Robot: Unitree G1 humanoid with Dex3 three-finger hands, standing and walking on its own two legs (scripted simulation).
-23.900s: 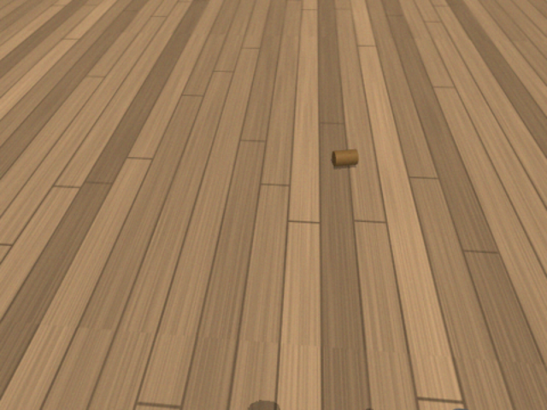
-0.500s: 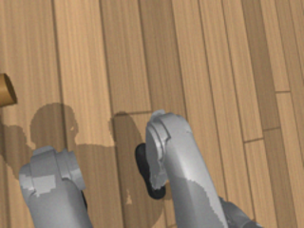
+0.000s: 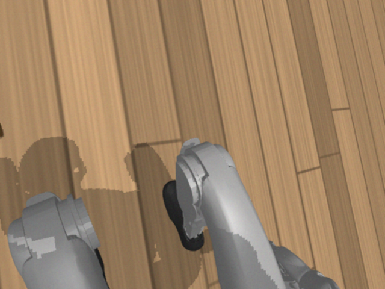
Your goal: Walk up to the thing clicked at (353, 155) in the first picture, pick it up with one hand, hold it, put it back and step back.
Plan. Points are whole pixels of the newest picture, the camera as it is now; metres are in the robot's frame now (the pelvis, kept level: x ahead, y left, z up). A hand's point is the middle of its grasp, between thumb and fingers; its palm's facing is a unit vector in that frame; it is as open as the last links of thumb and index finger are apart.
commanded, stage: close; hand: left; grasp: from above
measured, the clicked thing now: out of the picture +0.47 +0.30 -0.26
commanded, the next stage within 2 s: settle in 1.16 s
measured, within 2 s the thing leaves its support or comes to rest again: leaves its support in 1.58 s
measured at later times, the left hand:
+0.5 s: hand out of the picture +0.45 +0.30 -0.24, palm faces -0.46 -0.12 -0.88, open 11.2 cm
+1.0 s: hand out of the picture +0.45 +0.30 -0.24, palm faces -0.47 -0.12 -0.88, open 11.0 cm
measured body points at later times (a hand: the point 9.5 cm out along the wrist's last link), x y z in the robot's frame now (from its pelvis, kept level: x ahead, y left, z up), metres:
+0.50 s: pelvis +0.00 +0.00 +0.00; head +0.27 +0.13 +0.34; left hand +0.47 +0.31 -0.19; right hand +0.05 -0.26 -0.05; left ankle +0.06 +0.12 -0.27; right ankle +0.12 -0.14 -0.26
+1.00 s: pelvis +0.00 +0.00 +0.01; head +0.27 +0.12 +0.34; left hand +0.47 +0.31 -0.19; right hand +0.04 -0.26 -0.05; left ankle +0.06 +0.12 -0.27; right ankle +0.12 -0.14 -0.26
